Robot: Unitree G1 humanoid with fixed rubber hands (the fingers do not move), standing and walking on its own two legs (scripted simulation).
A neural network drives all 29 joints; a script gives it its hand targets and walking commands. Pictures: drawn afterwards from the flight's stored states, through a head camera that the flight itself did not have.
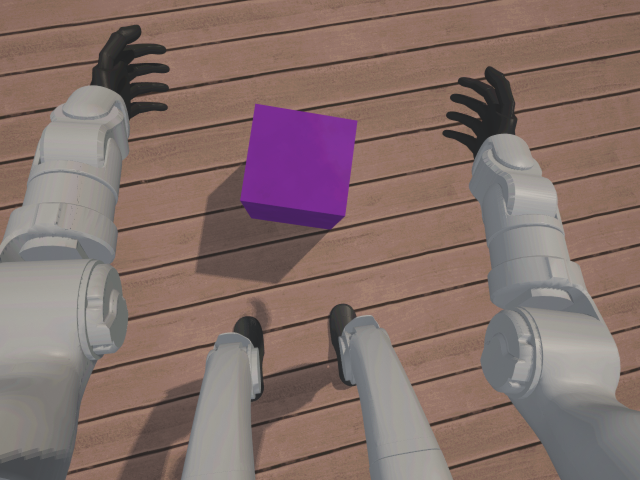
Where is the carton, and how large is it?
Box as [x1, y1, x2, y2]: [240, 104, 356, 229]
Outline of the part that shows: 255,104 240,198 241,202 250,216 253,218 330,229 344,216 356,120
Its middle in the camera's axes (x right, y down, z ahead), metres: -0.05 -0.15 +0.89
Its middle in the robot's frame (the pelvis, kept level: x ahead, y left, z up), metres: +0.55 -0.05 -0.54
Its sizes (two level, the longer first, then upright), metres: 0.210 0.200 0.250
